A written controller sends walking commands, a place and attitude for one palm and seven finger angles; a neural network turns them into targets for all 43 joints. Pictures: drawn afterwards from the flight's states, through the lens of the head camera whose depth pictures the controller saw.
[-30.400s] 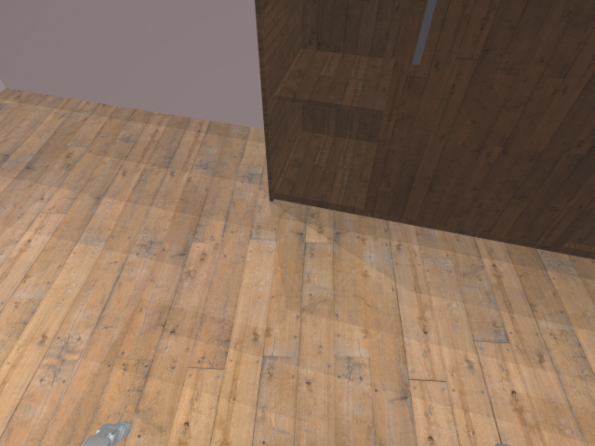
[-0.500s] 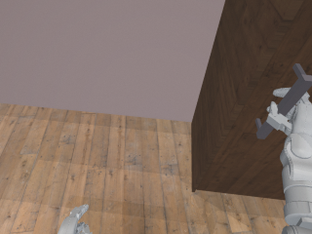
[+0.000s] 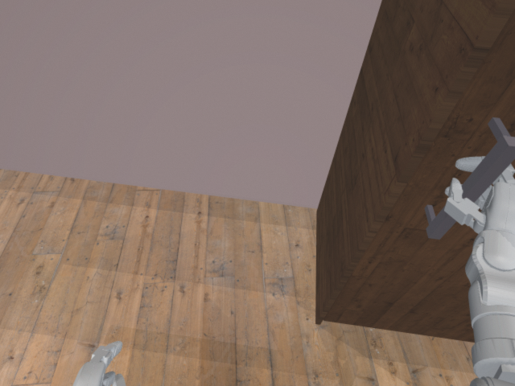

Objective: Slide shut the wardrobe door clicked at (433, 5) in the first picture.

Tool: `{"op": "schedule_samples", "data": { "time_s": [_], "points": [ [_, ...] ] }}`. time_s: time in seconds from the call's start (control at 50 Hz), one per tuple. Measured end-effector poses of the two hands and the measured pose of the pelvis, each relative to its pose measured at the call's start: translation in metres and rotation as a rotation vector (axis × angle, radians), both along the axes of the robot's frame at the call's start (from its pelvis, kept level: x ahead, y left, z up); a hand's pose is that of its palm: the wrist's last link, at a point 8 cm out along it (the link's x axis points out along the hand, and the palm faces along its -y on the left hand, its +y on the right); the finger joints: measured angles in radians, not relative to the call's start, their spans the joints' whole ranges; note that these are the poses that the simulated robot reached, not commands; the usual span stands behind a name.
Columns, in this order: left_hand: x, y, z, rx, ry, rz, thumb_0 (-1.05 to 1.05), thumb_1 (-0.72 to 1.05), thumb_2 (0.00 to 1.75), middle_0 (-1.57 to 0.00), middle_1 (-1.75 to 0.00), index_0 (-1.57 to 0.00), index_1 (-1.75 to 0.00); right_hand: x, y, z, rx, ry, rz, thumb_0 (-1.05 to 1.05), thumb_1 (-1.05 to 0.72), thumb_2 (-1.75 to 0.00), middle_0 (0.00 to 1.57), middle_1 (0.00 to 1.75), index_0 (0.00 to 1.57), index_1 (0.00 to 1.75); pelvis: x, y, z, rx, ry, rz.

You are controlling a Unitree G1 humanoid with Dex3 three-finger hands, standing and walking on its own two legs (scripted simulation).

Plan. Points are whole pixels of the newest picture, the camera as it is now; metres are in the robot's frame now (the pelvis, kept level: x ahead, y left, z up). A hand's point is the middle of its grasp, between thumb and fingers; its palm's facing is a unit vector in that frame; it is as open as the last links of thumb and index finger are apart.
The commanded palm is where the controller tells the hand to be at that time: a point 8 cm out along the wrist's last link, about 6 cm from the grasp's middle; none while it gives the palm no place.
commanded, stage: stop walking and hold the door there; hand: right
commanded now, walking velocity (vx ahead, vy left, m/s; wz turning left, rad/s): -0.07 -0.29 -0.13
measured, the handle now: (462, 185) +0.43 -0.29 +0.10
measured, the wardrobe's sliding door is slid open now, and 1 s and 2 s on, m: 0.00 0.00 0.00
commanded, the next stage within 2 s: loosen the grip on the handle in 1.38 s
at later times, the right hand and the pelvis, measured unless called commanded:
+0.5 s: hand (458, 206) +0.38 -0.27 +0.11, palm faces +0.19 +0.95 -0.24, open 5.8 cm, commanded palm +0.35 -0.32 +0.11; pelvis -0.05 -0.10 -0.01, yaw +0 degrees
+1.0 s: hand (465, 207) +0.38 -0.28 +0.11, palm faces -0.10 +0.99 -0.13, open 5.9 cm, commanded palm +0.36 -0.31 +0.11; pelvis -0.05 -0.20 -0.02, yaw +0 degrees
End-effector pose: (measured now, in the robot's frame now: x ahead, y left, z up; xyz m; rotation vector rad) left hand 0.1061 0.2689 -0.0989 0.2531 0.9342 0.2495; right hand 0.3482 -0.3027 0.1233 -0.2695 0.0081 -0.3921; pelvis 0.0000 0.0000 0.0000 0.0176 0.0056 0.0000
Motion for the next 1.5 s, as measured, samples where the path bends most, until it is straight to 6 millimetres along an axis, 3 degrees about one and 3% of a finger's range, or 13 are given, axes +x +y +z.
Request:
{"op": "schedule_samples", "data": {
  "time_s": [0.08,0.18,0.32,0.44,0.52,0.66,0.78,0.9,0.98,1.08,1.24,1.34,1.5],
  "points": [
    [0.001,-0.004,-0.003,0.015,0.02,-0.001,0.01,0.91,0.9,-0.2,-0.3,-0.2,-0.3,0.001,-0.003,0.0,-0.007,0.0,0.033,-0.04,-0.68,-0.76,0.46,1.4,0.37,1.4,-0.007,-0.014,-0.002,0.001,0.002,-0.006],
    [0.002,-0.027,-0.002,0.045,0.016,-0.027,0.01,0.91,0.9,-0.2,-0.3,-0.2,-0.3,0.003,-0.01,-0.003,0.001,-0.026,0.113,-0.06,-0.67,-0.77,0.46,1.4,0.4,1.4,-0.018,-0.04,-0.007,-0.014,0.0,-0.043],
    [-0.004,-0.09,-0.006,-0.046,-0.034,-0.045,0.01,0.91,0.9,-0.2,-0.3,-0.2,-0.3,0.003,-0.012,-0.004,0.034,-0.036,0.182,-0.05,-0.7,-0.76,0.46,1.4,0.37,1.4,-0.036,-0.072,-0.007,-0.016,-0.011,0.008],
    [-0.014,-0.139,-0.032,-0.182,-0.014,-0.114,0.01,0.9,0.9,-0.2,-0.3,-0.2,-0.3,0.002,-0.012,-0.004,0.016,-0.028,0.195,-0.05,-0.71,-0.75,0.46,1.4,0.33,1.4,-0.044,-0.085,-0.014,-0.035,-0.005,0.018],
    [-0.023,-0.154,-0.04,-0.192,0.033,-0.124,0.01,0.9,0.9,-0.21,-0.3,-0.21,-0.3,0.003,-0.014,-0.003,0.017,-0.015,0.219,-0.06,-0.71,-0.74,0.46,1.4,0.33,1.4,-0.052,-0.103,-0.009,-0.048,-0.016,0.0],
    [-0.036,-0.171,-0.027,-0.107,0.081,-0.109,0.01,0.91,0.9,-0.2,-0.3,-0.21,-0.3,0.008,-0.021,-0.004,0.059,-0.036,0.332,-0.04,-0.67,-0.75,0.46,1.4,0.38,1.4,-0.054,-0.145,0.001,-0.102,-0.015,-0.034],
    [-0.031,-0.196,-0.028,0.006,0.04,-0.047,0.01,0.91,0.9,-0.2,-0.3,-0.2,-0.3,0.014,-0.027,-0.01,0.134,-0.125,0.486,-0.02,-0.66,-0.78,0.46,1.4,0.39,1.4,-0.049,-0.197,-0.024,-0.039,-0.018,-0.028],
    [-0.022,-0.254,-0.023,-0.103,0.043,-0.1,0.01,0.91,0.9,-0.2,-0.3,-0.2,-0.3,0.014,-0.026,-0.011,0.187,-0.123,0.528,0.0,-0.7,-0.78,0.46,1.4,0.34,1.4,-0.05,-0.204,-0.014,-0.017,-0.014,-0.016],
    [-0.012,-0.279,-0.032,-0.191,0.015,-0.15,0.01,0.91,0.9,-0.2,-0.3,-0.2,-0.3,0.014,-0.028,-0.009,0.136,-0.106,0.526,-0.02,-0.69,-0.75,0.46,1.4,0.33,1.4,-0.049,-0.202,-0.015,-0.017,-0.019,-0.002],
    [-0.002,-0.283,-0.041,-0.238,-0.008,-0.153,0.01,0.9,0.9,-0.21,-0.3,-0.21,-0.3,0.012,-0.029,-0.005,0.075,-0.066,0.496,-0.04,-0.68,-0.72,0.46,1.4,0.33,1.4,-0.048,-0.198,-0.014,-0.003,-0.034,-0.027],
    [0.011,-0.253,-0.018,-0.082,-0.048,-0.162,0.01,0.91,0.9,-0.21,-0.3,-0.21,-0.3,0.012,-0.027,-0.006,0.148,-0.061,0.509,0.0,-0.7,-0.75,0.46,1.4,0.32,1.4,-0.044,-0.205,-0.012,-0.01,-0.015,-0.056],
    [0.01,-0.241,-0.001,-0.045,-0.057,-0.154,0.01,0.91,0.9,-0.2,-0.3,-0.2,-0.3,0.011,-0.026,-0.006,0.167,-0.053,0.513,0.01,-0.72,-0.76,0.46,1.4,0.3,1.4,-0.041,-0.206,-0.006,-0.02,-0.013,-0.028],
    [0.002,-0.239,-0.004,-0.081,-0.041,-0.117,0.01,0.91,0.9,-0.2,-0.3,-0.2,-0.3,0.011,-0.027,-0.002,0.123,-0.029,0.503,0.0,-0.7,-0.75,0.45,1.37,0.3,1.4,-0.037,-0.202,-0.002,-0.006,-0.01,-0.021]
  ]
}}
